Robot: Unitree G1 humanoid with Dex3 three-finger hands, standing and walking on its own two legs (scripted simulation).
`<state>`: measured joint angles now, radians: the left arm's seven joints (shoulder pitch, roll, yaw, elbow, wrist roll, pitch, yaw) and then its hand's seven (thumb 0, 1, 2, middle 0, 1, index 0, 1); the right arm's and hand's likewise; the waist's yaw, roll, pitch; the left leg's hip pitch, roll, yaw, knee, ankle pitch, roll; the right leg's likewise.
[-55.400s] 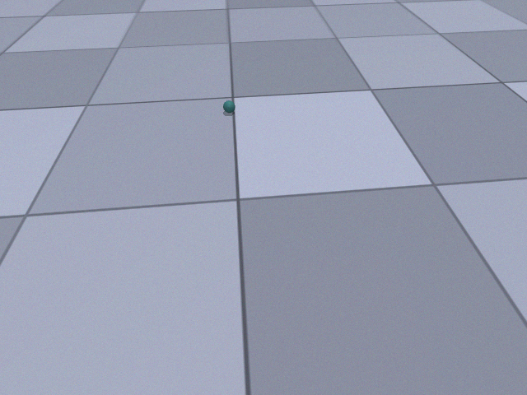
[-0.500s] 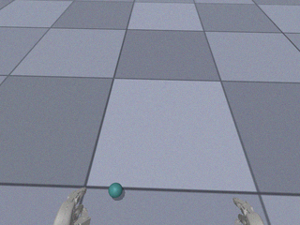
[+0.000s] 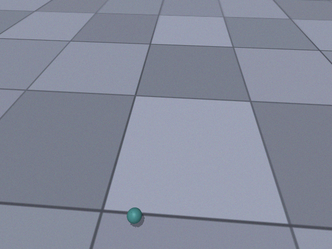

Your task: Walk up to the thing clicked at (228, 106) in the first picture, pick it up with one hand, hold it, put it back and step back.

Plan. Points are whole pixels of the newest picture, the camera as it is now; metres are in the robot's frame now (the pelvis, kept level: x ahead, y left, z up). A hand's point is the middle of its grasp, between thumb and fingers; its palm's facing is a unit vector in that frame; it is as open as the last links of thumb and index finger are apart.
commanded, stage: stand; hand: left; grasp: from above
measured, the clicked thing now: (134, 215) +0.46 +0.22 -0.72
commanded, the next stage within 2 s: step back in 1.94 s
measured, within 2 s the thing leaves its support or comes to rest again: neither
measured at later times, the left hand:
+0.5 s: hand out of the picture +0.03 +0.23 -0.15, palm faces +0.04 -0.94 -0.35, open 7.4 cm
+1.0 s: hand out of the picture +0.07 +0.22 -0.14, palm faces +0.03 -0.94 -0.33, open 7.4 cm
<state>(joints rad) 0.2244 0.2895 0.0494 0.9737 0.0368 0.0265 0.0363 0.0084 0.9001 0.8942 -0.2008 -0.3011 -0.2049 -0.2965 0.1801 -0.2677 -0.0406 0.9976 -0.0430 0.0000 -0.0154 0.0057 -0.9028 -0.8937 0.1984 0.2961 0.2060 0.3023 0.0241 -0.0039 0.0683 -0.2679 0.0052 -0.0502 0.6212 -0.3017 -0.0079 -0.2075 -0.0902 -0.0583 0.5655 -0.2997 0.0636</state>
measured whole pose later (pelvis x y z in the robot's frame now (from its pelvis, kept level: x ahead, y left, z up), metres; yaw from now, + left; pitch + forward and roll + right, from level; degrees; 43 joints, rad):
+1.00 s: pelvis +0.01 -0.03 +0.02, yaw +1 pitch -4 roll +0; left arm 0.12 0.31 0.04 1.13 0.02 0.00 0.01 0.01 0.90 0.89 -0.20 -0.30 -0.21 -0.30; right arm 0.13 -0.31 -0.01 1.12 -0.02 0.00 -0.01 0.00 -0.90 -0.89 0.20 0.30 0.21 0.30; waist 0.01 0.01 0.08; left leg -0.14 0.04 -0.07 0.38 -0.19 -0.05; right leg -0.09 -0.06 -0.09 0.37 -0.21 0.03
